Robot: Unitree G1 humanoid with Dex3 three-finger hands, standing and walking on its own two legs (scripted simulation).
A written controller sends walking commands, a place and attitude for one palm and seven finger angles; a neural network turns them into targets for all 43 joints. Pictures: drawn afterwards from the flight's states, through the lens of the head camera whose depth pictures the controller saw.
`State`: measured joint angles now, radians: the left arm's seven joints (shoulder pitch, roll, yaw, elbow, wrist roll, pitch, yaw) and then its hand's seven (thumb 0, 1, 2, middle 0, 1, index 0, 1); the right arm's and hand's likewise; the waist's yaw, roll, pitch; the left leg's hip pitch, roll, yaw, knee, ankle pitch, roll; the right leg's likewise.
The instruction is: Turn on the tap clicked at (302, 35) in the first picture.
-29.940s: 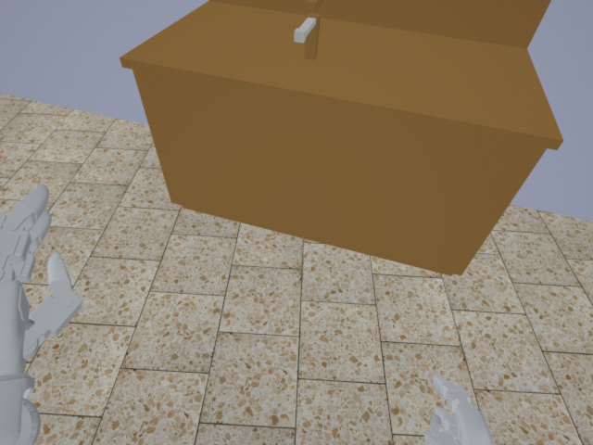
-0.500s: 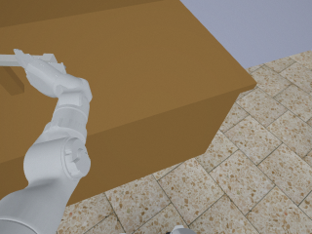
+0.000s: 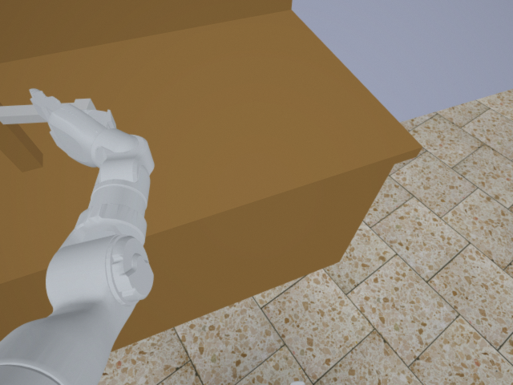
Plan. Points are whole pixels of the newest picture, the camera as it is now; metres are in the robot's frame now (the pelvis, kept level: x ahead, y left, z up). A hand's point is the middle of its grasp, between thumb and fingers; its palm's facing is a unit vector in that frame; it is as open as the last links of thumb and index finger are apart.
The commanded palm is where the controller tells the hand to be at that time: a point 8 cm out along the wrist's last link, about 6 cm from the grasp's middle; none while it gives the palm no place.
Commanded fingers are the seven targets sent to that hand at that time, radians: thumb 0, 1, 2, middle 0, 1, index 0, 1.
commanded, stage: lift the hand up off the lever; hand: left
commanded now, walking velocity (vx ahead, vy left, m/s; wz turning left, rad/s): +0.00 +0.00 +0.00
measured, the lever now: (84, 111) +0.54 +0.25 +0.13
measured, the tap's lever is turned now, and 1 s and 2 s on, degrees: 73 73 73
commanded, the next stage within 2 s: none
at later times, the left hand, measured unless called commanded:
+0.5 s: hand (99, 111) +0.49 +0.21 +0.16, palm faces +0.82 -0.57 -0.11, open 7.8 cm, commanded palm +0.44 +0.22 +0.16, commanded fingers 0.00 0.90 0.90 -0.15 -0.15 -0.15 -0.15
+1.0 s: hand (97, 105) +0.49 +0.20 +0.17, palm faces +0.81 -0.58 -0.12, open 7.8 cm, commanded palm +0.43 +0.23 +0.18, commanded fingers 0.00 0.90 0.90 -0.15 -0.15 -0.15 -0.15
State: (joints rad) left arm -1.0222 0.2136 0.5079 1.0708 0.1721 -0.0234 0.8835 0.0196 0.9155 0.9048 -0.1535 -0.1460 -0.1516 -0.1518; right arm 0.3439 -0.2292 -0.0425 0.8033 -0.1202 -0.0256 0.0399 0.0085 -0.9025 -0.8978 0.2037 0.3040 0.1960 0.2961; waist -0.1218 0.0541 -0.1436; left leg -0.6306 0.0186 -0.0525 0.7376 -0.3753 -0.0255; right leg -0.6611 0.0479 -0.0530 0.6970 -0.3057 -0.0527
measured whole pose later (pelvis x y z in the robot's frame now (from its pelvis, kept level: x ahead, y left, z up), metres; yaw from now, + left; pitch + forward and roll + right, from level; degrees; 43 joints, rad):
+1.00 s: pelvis -0.02 +0.00 +0.01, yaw +0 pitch +13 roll +0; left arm -1.11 0.24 0.51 1.09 0.16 0.08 0.89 0.02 0.90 0.90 -0.15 -0.15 -0.15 -0.15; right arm 0.32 -0.24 -0.04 0.84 -0.11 -0.05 0.02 0.01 -0.90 -0.90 0.20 0.30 0.20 0.30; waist -0.12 0.05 -0.11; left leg -0.58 0.01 -0.04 0.67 -0.31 -0.02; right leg -0.61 0.04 -0.04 0.63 -0.24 -0.05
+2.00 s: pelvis -0.01 +0.00 +0.02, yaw +0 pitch +9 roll +0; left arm -1.07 0.22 0.49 0.97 0.14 0.22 0.87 0.02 0.90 0.90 -0.15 -0.15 -0.15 -0.15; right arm 0.29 -0.23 -0.04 0.84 -0.08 -0.04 -0.01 0.01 -0.90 -0.90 0.20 0.30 0.20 0.30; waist -0.08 0.05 -0.11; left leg -0.44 0.01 -0.03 0.57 -0.29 -0.02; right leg -0.48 0.04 -0.04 0.55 -0.23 -0.05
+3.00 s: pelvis -0.02 +0.02 +0.04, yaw -2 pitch -6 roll +0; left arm -0.06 0.29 0.19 0.03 -0.08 -0.08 0.09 0.02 0.89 0.89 -0.19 -0.24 -0.19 -0.24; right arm 0.14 -0.19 0.05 0.62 0.02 -0.09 -0.07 0.01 -0.90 -0.90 0.21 0.30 0.20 0.30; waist 0.05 0.04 0.04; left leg -0.05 0.00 0.01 0.34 -0.20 0.00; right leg -0.10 0.03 0.01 0.33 -0.13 -0.03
